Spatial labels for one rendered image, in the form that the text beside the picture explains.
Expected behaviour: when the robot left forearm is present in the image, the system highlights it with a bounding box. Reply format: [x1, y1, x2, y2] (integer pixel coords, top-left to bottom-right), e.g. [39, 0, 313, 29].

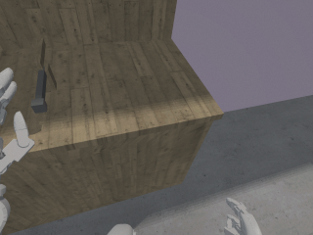
[0, 184, 11, 235]

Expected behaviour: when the robot left thigh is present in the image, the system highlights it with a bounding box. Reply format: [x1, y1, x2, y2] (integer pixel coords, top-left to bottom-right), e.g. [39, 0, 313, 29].
[107, 224, 136, 235]

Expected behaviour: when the tap lever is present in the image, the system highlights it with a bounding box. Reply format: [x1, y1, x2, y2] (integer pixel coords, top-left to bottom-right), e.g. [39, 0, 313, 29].
[30, 67, 48, 114]

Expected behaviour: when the robot right hand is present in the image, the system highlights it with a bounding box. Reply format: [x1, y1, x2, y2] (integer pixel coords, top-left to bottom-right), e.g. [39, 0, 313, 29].
[224, 198, 262, 235]

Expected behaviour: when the robot left hand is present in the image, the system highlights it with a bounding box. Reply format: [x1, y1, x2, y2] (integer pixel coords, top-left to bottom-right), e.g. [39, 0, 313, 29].
[0, 68, 35, 181]

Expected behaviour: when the counter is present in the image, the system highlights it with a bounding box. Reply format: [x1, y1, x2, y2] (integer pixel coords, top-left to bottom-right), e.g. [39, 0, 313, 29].
[0, 0, 224, 235]

